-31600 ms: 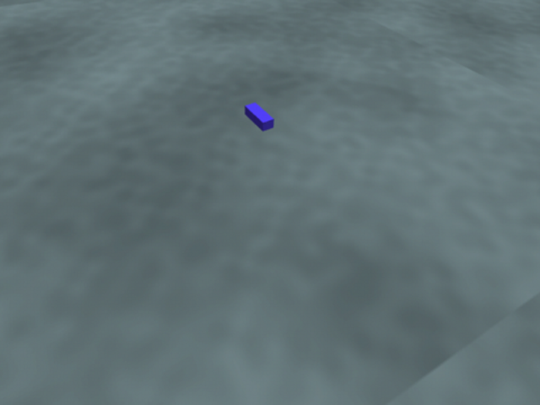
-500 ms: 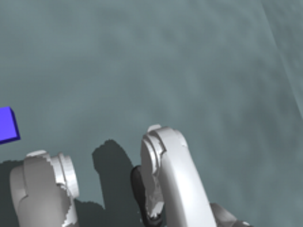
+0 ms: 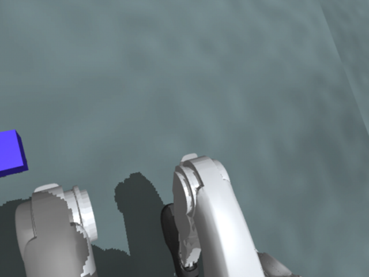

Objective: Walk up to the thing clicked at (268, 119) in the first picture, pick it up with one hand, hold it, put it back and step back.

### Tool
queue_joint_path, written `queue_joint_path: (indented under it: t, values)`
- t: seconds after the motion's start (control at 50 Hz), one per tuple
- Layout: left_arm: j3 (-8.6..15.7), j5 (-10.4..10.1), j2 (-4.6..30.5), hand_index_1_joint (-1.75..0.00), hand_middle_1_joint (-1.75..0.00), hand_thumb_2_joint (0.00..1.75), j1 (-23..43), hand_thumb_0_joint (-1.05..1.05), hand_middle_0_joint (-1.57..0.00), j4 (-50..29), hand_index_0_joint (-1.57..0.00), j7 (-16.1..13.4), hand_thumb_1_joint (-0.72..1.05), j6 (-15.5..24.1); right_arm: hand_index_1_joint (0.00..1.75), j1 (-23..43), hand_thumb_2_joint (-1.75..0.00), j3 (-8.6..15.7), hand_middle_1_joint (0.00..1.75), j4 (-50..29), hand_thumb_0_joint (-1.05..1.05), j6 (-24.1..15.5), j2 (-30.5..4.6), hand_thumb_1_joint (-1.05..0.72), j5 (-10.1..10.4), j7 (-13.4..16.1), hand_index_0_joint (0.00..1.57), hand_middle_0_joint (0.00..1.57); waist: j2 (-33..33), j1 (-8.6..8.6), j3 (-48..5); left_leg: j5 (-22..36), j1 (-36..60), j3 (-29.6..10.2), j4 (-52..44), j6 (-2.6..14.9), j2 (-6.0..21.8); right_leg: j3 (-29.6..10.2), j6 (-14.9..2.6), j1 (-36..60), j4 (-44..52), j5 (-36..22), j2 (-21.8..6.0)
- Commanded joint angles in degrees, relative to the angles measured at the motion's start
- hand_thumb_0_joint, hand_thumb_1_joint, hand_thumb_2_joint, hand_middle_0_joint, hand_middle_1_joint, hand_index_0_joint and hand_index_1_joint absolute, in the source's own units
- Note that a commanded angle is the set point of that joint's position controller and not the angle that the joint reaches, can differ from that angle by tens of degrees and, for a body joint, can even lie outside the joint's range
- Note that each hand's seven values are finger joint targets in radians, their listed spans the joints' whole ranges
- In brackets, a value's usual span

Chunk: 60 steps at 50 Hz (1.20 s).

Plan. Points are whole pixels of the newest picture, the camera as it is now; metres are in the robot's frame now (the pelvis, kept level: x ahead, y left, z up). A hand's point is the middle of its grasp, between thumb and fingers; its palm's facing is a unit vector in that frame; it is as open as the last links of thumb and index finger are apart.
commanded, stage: withdraw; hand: left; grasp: from above
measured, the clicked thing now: out of the picture +0.38 +0.35 -0.25
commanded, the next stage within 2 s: home in 0.72 s
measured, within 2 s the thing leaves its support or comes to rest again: neither
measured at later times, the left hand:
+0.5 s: hand out of the picture +0.35 +0.35 -0.05, palm faces -0.52 -0.16 -0.84, open 13.9 cm
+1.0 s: hand out of the picture +0.40 +0.35 -0.10, palm faces -0.30 -0.10 -0.95, open 13.3 cm
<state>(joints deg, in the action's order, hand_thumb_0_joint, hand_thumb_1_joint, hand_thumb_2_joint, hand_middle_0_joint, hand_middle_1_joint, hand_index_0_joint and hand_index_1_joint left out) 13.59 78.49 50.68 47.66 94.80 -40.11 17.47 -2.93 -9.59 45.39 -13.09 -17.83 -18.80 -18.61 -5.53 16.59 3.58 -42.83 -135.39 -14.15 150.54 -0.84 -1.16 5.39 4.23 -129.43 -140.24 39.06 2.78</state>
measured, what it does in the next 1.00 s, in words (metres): stands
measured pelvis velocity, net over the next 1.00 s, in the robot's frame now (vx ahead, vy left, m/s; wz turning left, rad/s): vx -0.01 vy -0.01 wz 0.09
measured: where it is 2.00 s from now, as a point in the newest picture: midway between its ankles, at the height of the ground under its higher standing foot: outside the picture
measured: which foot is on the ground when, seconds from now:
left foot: down 0.00-1.00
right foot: down 0.00-1.00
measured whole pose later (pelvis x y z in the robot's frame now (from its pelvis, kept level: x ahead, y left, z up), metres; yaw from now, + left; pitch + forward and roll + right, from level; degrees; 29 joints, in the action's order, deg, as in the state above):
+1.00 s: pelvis -0.01 -0.01 +0.04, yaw +5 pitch +33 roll -9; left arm 9.3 72.6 41.2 48.6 77.4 -27.4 11.9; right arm -8.7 -1.4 45.0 -4.3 -14.0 -9.2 -10.1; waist 0.8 11.7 -5.3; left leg -38.6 -133.8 -8.1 138.8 -0.4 -1.5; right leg 1.4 3.1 -128.9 -132.9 37.7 0.2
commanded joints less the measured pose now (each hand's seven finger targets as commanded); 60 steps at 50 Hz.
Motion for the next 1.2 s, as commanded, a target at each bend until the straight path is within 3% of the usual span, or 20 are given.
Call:
queue_joint_path:
  t: [0.0,0.04,0.08,0.1,0.16,0.22,0.24,0.28,0.3,0.32,0.38,0.46,0.62,0.7,0.8,0.82,0.88,0.96,1.1,1.18]
  values:
    - [1.36,-3.86,13.96,-1.01,-1.02,0.98,13.58,0.00,-0.07,-19.24,-0.08,-0.79,-0.50,-2.29,0.30,-6.68,-0.90,8.36,0.30,-2.38,0.00,0.33,-17.37,-0.90,2.66,0.25,0.20,0.20,35.43,-3.31,-45.03,15.79,34.61,8.95,-20.63,-0.01,1.18,7.72,-5.46,16.73,10.06,-16.11,1.40]
    - [-2.01,-5.70,9.55,-1.01,-1.02,0.99,11.18,0.00,-0.07,-21.91,-0.07,1.69,-0.51,-4.03,0.30,-8.06,-0.90,9.63,0.30,-1.17,0.00,0.79,-16.40,-0.90,4.37,-0.09,0.20,0.20,35.42,-4.35,-45.38,16.06,35.07,9.69,-22.29,-0.10,1.07,6.94,-5.91,15.70,11.11,-16.40,1.05]
    - [0.19,-8.00,11.04,-1.00,-1.01,0.99,11.94,0.00,-0.07,-31.05,-0.08,3.75,-0.50,-5.59,0.30,-9.30,-0.90,12.13,0.30,-1.48,0.00,2.21,-16.64,-0.90,6.75,0.27,0.20,0.20,36.74,-6.70,-50.44,16.48,37.56,9.44,-25.58,-0.30,0.90,6.00,-6.21,15.88,12.36,-16.31,0.20]
    - [-1.03,-8.21,9.04,-1.01,-1.02,0.99,8.35,0.00,-0.07,-31.82,-0.07,5.45,-0.51,-6.90,0.30,-9.43,-0.90,13.23,0.30,-1.47,0.00,3.10,-16.31,-0.90,8.21,0.58,0.20,0.20,37.68,-8.88,-51.61,17.92,39.40,9.76,-27.11,-0.61,0.99,5.13,-6.60,15.34,12.83,-16.81,-0.04]
    - [-6.69,-9.23,2.08,-1.00,-1.00,1.00,14.72,0.00,-0.08,-33.26,-0.08,11.21,-0.51,-9.57,0.30,-12.12,-0.90,14.98,0.30,-1.32,0.00,5.92,-15.29,-0.90,11.19,1.50,0.20,0.20,31.23,-5.81,-48.69,16.26,37.16,9.84,-28.80,0.37,0.99,3.92,-6.50,14.93,16.40,-15.92,-0.03]
    - [-9.06,-10.82,-0.82,-1.01,-1.01,1.01,14.03,0.00,-0.08,-31.37,-0.08,17.42,-0.52,-10.53,0.30,-14.12,-0.90,15.40,0.30,-2.80,0.00,7.75,-13.94,-0.90,12.33,2.78,0.20,0.20,22.15,-5.11,-45.03,13.20,32.80,10.10,-30.10,1.80,0.52,2.77,-6.28,18.91,21.05,-13.56,-0.04]
    - [-7.64,-11.48,0.11,-1.01,-1.01,1.01,11.35,0.00,-0.09,-28.79,-0.08,19.03,-0.52,-10.62,0.30,-13.93,-0.90,15.63,0.30,-4.35,0.00,8.06,-14.30,-0.90,12.51,3.36,0.20,0.20,18.07,-5.07,-43.40,12.13,31.66,9.82,-30.68,2.15,0.32,2.62,-6.18,20.26,22.28,-12.52,-0.15]
    - [-11.38,-13.53,-4.25,-1.02,-1.01,1.01,10.87,0.00,-0.10,-27.61,-0.09,23.08,-0.52,-9.85,0.30,-12.81,-0.91,14.88,0.30,-5.51,0.00,8.49,-12.99,-0.91,13.23,4.64,0.20,0.20,13.85,-4.44,-39.83,8.91,29.35,10.07,-31.53,2.70,-0.05,2.07,-6.04,21.64,24.83,-9.61,-0.34]
    - [-11.68,-13.85,-3.05,-1.03,-1.02,1.02,9.58,0.00,-0.10,-28.01,-0.09,25.00,-0.52,-9.31,0.30,-12.69,-0.91,14.52,0.30,-6.29,0.00,8.76,-12.71,-0.91,13.71,5.36,0.20,0.20,11.51,-4.74,-38.84,8.10,28.02,10.74,-32.06,3.17,-0.36,1.64,-5.86,23.82,26.44,-8.53,-0.28]
    - [-9.08,-13.74,0.86,-1.03,-1.02,1.02,7.45,0.00,-0.09,-26.36,-0.08,26.27,-0.53,-8.97,0.30,-13.05,-0.91,14.54,0.30,-5.72,0.00,9.33,-13.19,-0.91,14.08,6.25,0.20,0.20,9.27,-5.67,-38.44,7.64,26.85,10.94,-32.12,3.37,-0.46,1.19,-5.71,25.48,27.02,-7.75,-0.55]
    - [-11.66,-14.33,-0.79,-1.03,-1.02,1.02,9.47,0.00,-0.09,-28.57,-0.08,29.50,-0.52,-5.71,0.30,-11.84,-0.90,13.00,0.30,-6.73,0.00,9.94,-11.64,-0.91,14.16,8.18,0.20,0.20,8.49,-5.92,-35.46,7.42,25.01,12.24,-32.04,3.33,-0.87,0.51,-5.94,26.29,28.32,-6.22,-0.64]
    - [-7.88,-12.29,4.28,-1.01,-1.00,1.00,10.25,0.00,-0.10,-28.83,-0.10,27.94,-0.51,0.33,0.30,-10.70,-0.90,11.79,0.30,-7.03,0.00,10.43,-11.35,-0.91,13.60,10.04,0.20,0.20,10.39,-7.72,-36.72,7.17,26.32,12.93,-31.43,2.93,-0.72,0.25,-6.20,25.13,27.59,-5.13,-0.72]
    - [-7.86,-4.70,5.72,-1.01,-1.01,0.99,20.83,0.00,-0.09,-22.55,-0.09,16.44,-0.49,7.61,0.30,-11.16,-0.90,9.89,0.30,-4.76,0.00,10.68,-12.42,-0.90,10.01,11.04,0.20,0.20,16.97,-4.24,-39.91,8.05,30.59,11.70,-28.25,1.98,-0.46,2.07,-6.42,17.52,22.40,-5.19,-0.37]
    - [-5.13,-1.10,9.08,-1.02,-1.03,0.99,21.86,0.00,-0.08,-18.50,-0.09,9.92,-0.50,6.69,0.30,-11.70,-0.90,10.16,0.30,-3.07,0.00,10.00,-13.51,-0.90,8.37,11.28,0.20,0.20,23.72,-4.94,-42.18,7.39,35.16,11.66,-28.76,1.12,-0.57,3.38,-6.50,14.48,19.66,-4.07,-0.67]
    - [-2.13,-0.35,12.08,-0.92,-0.94,0.90,25.19,0.00,-0.16,-22.64,-0.17,5.39,-0.41,1.37,0.30,-12.57,-0.89,11.96,0.30,-1.71,0.00,8.46,-13.65,-0.88,7.60,10.88,0.20,0.20,31.04,-5.96,-49.50,9.49,39.65,12.23,-29.17,0.86,-0.51,3.82,-6.39,12.13,17.27,-7.29,-1.17]
    - [-1.50,-1.44,11.29,-0.98,-0.99,0.95,23.31,0.00,-0.11,-22.33,-0.13,5.25,-0.45,-0.30,0.30,-12.76,-0.89,12.27,0.30,-1.72,0.00,8.26,-13.73,-0.90,7.70,10.59,0.20,0.20,30.94,-6.30,-50.22,10.51,40.11,12.37,-29.37,0.86,-0.60,3.98,-6.23,12.30,17.22,-8.45,-1.39]
    - [-1.20,-4.34,10.93,-0.74,-0.75,0.89,20.94,0.00,-0.24,-24.44,-0.22,7.26,-0.24,-4.21,0.30,-14.01,-0.89,13.14,0.30,-2.11,0.00,7.99,-14.00,-0.88,8.87,9.81,0.20,0.20,30.19,-7.14,-52.44,11.90,40.28,12.09,-30.82,0.98,-0.45,3.54,-6.48,14.31,18.39,-10.39,-1.56]
    - [-2.22,-10.78,7.77,-0.54,-0.52,0.77,14.86,0.00,-0.21,-29.88,-0.19,14.02,-0.14,-8.24,0.30,-16.52,-0.90,14.75,0.30,-3.23,0.00,8.28,-13.37,-0.89,11.24,9.09,0.20,0.20,27.63,-9.53,-55.87,13.26,42.12,11.31,-34.57,1.22,-0.37,2.83,-6.76,20.42,21.92,-11.56,-1.66]
    - [-5.68,-28.96,-3.59,-0.41,-0.40,0.89,-7.02,0.00,-0.21,-51.12,-0.20,30.38,0.39,-13.13,0.30,-15.21,-0.90,15.77,0.30,-9.53,0.00,10.24,-11.17,-0.90,16.90,9.94,0.20,0.20,15.29,-10.28,-52.63,14.89,42.04,10.26,-41.71,2.44,0.01,1.26,-5.68,33.20,31.10,-14.45,-1.14]
    - [-5.79,-38.96,-6.23,-0.30,-0.30,0.89,-14.07,0.00,-0.20,-66.72,-0.20,36.39,0.71,-14.55,0.30,-12.33,-0.90,15.74,0.30,-11.85,0.00,10.48,-9.87,-0.90,18.34,11.89,0.20,0.20,13.29,-11.38,-46.58,11.26,43.38,9.66,-46.39,2.46,0.81,-0.09,-5.78,35.05,36.33,-11.72,-1.37]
